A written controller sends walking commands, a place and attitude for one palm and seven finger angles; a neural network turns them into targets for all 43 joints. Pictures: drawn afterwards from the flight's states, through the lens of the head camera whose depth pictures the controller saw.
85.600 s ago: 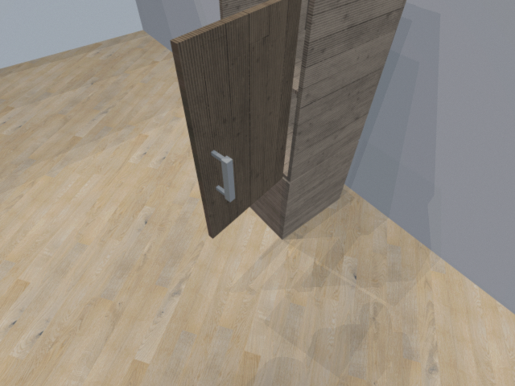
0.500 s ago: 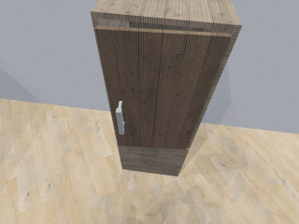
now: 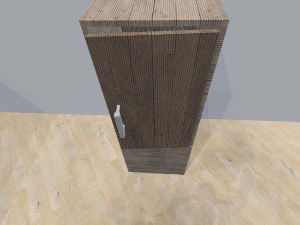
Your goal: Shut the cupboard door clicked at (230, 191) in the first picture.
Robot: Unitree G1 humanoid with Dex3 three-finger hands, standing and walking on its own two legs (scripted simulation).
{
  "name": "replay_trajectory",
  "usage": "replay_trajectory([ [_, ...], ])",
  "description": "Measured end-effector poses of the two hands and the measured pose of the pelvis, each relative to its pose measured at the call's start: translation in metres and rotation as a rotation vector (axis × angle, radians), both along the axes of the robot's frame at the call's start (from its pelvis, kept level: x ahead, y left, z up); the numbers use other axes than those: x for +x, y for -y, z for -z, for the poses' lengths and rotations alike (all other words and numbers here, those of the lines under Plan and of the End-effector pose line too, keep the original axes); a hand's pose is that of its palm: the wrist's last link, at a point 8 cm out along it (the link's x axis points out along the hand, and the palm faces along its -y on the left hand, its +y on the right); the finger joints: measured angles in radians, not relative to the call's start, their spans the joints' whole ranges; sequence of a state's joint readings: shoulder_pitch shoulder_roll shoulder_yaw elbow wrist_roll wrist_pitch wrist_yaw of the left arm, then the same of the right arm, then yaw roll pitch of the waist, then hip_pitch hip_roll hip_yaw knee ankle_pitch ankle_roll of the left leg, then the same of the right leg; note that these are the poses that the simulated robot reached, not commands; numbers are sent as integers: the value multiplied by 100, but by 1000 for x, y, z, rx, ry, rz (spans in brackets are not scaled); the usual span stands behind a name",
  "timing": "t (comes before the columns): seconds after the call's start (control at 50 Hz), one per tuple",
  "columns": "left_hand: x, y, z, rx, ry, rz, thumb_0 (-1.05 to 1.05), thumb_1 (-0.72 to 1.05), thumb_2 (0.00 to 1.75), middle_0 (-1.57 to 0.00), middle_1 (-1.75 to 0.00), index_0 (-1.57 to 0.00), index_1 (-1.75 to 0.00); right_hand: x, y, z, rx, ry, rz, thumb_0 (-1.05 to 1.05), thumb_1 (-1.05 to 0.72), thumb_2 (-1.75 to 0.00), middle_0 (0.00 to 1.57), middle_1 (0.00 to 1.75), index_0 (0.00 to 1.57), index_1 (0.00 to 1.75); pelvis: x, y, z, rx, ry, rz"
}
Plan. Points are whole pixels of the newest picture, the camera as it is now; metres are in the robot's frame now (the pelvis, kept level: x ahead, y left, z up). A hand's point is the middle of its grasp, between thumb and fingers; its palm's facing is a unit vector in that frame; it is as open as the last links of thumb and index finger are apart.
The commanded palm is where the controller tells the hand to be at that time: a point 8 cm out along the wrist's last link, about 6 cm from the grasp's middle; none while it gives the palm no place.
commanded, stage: look again from close up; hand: left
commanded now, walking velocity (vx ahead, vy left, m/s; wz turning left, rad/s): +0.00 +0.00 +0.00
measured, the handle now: (120, 122) +0.48 +0.15 -0.08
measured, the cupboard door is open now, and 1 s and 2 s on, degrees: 5 5 5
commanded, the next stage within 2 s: raise the hand and make a fist in 0.54 s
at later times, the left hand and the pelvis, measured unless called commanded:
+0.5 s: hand out of the picture +0.05 +0.15 -0.17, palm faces +0.02 -0.98 -0.22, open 7.4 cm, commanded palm none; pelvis +0.02 -0.04 +0.00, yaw +1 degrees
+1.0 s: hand (108, 219) +0.15 +0.13 -0.07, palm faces +0.02 -1.00 +0.02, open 6.5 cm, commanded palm +0.12 +0.20 -0.07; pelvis -0.04 -0.05 -0.10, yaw +4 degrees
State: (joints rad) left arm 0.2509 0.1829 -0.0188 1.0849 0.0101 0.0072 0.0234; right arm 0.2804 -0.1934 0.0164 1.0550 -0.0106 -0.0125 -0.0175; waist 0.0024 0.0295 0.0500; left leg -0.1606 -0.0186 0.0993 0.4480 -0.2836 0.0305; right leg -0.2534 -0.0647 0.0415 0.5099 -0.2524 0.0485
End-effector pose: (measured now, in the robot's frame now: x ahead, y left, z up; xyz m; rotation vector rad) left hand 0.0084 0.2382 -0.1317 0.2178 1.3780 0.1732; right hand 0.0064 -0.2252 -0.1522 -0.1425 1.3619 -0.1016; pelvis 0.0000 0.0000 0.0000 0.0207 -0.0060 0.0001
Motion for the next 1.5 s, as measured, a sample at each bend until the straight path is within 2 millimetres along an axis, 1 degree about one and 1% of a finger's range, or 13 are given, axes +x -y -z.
replay_trajectory([
  [0.12, 14, 19, 4, -27, 18, 6, 0, 91, 90, -20, -29, -20, -30, 6, 9, -1, -5, -3, 7, 1, -91, -90, 20, 30, 20, 30, 5, 10, -1, -1, 1, -2],
  [0.32, 28, 33, 4, -29, 42, -2, 1, 92, 90, -20, -29, -20, -30, 23, 24, -4, -14, 10, 0, 1, -91, -90, 20, 30, 20, 30, 12, 26, -2, -5, -1, -10],
  [0.66, 30, 47, 6, -30, 53, -22, 0, 91, 90, -20, -29, -20, -30, 33, 47, -8, -38, 7, -9, 1, -90, -90, 20, 30, 20, 30, 16, 42, -2, -16, 0, -23],
  [0.7, 54, 37, -10, -25, 241, -115, 1, 91, 90, -21, -30, -20, -30, 42, 53, -12, -88, 112, -10, 1, -90, -90, 20, 30, 20, 30, 13, 43, 2, -17, 8, -18],
  [0.8, 135, 33, -94, -2, 927, -111, 1, 91, 90, -23, -32, -22, -32, 90, 62, -27, -115, 483, -35, 1, -90, -90, 20, 30, 20, 30, 3, 41, 16, -14, -51, -80],
  [0.86, 155, 40, -111, -68, 1228, -51, 1, 91, 90, -26, -36, -25, -36, 122, 66, -33, -112, 653, -92, 1, -90, -90, 20, 30, 20, 30, -12, 42, 35, -5, -124, -78],
  [0.94, 143, 54, -93, -165, 1441, 123, 0, 91, 90, -31, -42, -31, -42, 161, 65, -30, -116, 820, -190, 1, -90, -90, 20, 30, 20, 30, -32, 45, 73, 1, -210, -69],
  [1.02, 113, 53, -50, -220, 1363, 129, 0, 91, 90, -38, -49, -38, -49, 186, 54, -17, -111, 912, -243, 1, -90, -90, 20, 30, 20, 30, -47, 45, 108, -7, -243, -75],
  [1.06, 99, 46, -38, -200, 1317, 88, 1, 90, 90, -42, -53, -41, -53, 192, 44, -9, -99, 933, -259, 1, -90, -90, 20, 30, 20, 30, -52, 44, 119, -20, -251, -80],
  [1.16, 86, 31, -50, -111, 1361, 85, 2, 90, 90, -51, -63, -50, -63, 184, 11, 15, -43, 899, -293, 1, -90, -90, 20, 30, 20, 30, -61, 41, 132, -57, -265, -94],
  [1.28, 109, 34, -61, -171, 1374, 167, 2, 90, 90, -61, -74, -61, -75, 146, -11, 44, 12, 769, -264, 1, -90, -90, 20, 30, 21, 30, -67, 33, 133, -80, -284, -101],
  [1.4, 119, 28, -55, -185, 1275, 140, 2, 90, 90, -72, -86, -72, -87, 110, -5, 48, -14, 665, -184, 2, -90, -90, 21, 30, 21, 30, -64, 25, 124, -74, -295, -87],
  [1.5, 115, 17, -62, -135, 1309, 117, 2, 90, 90, -82, -96, -81, -97, 103, 10, 43, -70, 639, -180, 2, -90, -90, 21, 30, 21, 30, -58, 19, 121, -74, -301, -86],
])
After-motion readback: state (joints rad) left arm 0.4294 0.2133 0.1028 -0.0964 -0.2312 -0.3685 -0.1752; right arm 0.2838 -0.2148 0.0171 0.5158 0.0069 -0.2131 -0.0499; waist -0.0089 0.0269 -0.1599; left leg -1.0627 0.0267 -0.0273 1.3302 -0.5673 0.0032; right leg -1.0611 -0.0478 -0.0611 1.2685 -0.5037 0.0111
